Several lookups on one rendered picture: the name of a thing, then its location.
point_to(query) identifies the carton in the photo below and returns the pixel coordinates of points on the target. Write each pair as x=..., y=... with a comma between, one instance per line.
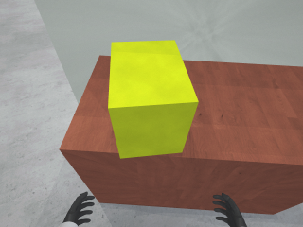
x=151, y=99

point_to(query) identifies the left robot hand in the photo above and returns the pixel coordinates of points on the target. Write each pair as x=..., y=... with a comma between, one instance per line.
x=74, y=213

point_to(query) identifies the pedestal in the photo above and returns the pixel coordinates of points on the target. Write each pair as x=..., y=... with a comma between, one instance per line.
x=245, y=140

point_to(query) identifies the right robot hand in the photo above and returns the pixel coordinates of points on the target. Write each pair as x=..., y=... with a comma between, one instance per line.
x=234, y=216

